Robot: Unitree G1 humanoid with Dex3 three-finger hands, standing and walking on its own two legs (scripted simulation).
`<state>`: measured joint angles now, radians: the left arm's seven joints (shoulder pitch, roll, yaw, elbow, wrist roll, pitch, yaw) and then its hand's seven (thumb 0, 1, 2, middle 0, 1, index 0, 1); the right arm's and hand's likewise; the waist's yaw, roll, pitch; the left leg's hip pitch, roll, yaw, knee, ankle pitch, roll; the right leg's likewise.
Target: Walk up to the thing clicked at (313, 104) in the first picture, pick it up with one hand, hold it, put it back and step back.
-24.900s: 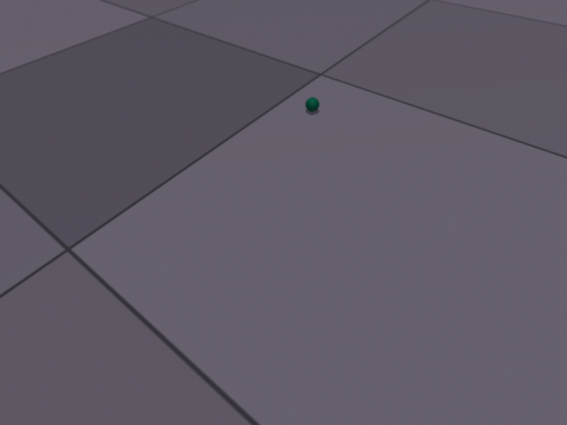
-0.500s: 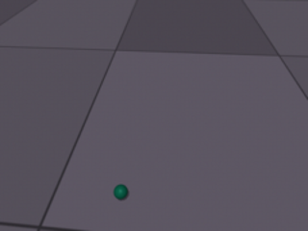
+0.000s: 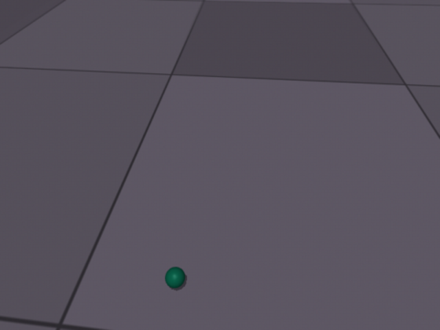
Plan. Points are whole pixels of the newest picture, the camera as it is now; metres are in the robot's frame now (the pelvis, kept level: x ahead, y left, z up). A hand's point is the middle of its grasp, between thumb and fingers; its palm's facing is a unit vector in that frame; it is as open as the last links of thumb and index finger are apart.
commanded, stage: walk up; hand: left
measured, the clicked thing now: (175, 277) +0.49 +0.23 -0.74
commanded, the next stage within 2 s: stand in 0.16 s
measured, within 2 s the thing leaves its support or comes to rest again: neither
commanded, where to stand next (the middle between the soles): +0.08 -0.01 m, yaw +0 degrees
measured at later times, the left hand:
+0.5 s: hand out of the picture +0.09 +0.25 -0.15, palm faces -0.01 -0.94 -0.35, open 7.4 cm
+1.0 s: hand out of the picture +0.09 +0.25 -0.15, palm faces -0.01 -0.94 -0.35, open 7.4 cm
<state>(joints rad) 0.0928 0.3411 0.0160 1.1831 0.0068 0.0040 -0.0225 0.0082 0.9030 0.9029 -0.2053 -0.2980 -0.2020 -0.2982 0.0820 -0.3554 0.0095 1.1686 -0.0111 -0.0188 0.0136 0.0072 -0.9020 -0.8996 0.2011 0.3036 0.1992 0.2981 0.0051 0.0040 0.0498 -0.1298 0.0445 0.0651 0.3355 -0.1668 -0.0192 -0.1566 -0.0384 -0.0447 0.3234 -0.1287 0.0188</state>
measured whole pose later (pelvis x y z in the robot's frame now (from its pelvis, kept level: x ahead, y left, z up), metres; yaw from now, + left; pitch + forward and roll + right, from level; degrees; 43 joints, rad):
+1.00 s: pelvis +0.02 -0.01 +0.00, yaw +1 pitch -2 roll +0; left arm 0.09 0.35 0.00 1.15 0.01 -0.01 -0.01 0.01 0.90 0.90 -0.21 -0.30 -0.20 -0.30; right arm 0.09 -0.36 0.01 1.15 -0.02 -0.01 0.01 0.01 -0.90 -0.90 0.20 0.30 0.20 0.30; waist -0.01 0.01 0.04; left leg -0.09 0.05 0.05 0.31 -0.18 -0.03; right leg -0.12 -0.03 -0.07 0.31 -0.16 0.01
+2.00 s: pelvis +0.03 +0.00 +0.00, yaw +1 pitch -2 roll +0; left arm 0.10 0.35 0.00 1.14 0.01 -0.01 -0.01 0.01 0.90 0.90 -0.21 -0.30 -0.20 -0.30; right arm 0.11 -0.36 0.01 1.14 -0.02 -0.01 0.01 0.01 -0.90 -0.90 0.20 0.30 0.20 0.30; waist 0.00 0.01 0.04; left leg -0.08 0.04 0.05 0.30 -0.19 -0.03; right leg -0.11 -0.04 -0.07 0.31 -0.18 0.02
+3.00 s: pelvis +0.04 +0.00 +0.00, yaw +0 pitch -2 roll +0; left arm 0.15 0.35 0.02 1.11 0.02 -0.01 -0.01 0.01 0.90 0.90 -0.21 -0.30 -0.20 -0.30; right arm 0.16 -0.35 -0.01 1.10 -0.02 0.00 0.02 0.01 -0.90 -0.90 0.20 0.30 0.20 0.30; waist 0.01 0.01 0.04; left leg -0.06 0.04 0.06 0.35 -0.24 -0.02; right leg -0.10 -0.04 -0.05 0.35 -0.22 0.02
